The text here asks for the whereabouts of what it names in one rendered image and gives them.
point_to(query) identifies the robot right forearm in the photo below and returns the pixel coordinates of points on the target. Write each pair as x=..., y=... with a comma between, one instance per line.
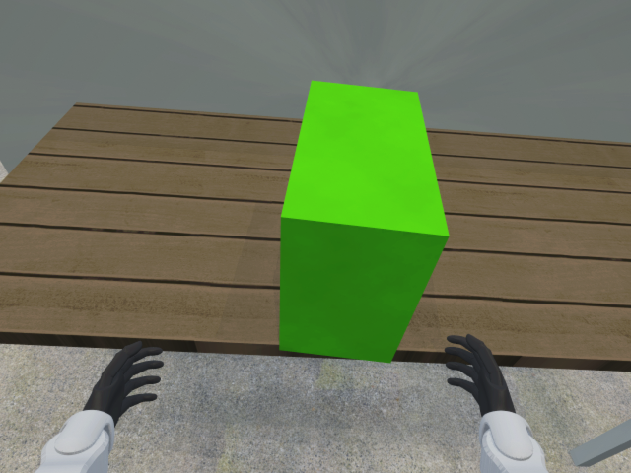
x=508, y=446

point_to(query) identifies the table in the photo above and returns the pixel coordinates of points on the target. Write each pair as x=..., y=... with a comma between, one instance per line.
x=127, y=224

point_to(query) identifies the left robot hand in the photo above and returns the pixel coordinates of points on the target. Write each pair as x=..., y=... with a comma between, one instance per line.
x=109, y=393

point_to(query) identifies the right robot hand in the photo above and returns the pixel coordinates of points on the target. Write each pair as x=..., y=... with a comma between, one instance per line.
x=489, y=389

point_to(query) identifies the robot left forearm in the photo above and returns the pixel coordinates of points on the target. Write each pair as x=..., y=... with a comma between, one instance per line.
x=83, y=445

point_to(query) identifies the carton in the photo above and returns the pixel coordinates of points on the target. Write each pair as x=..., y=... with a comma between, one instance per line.
x=362, y=225

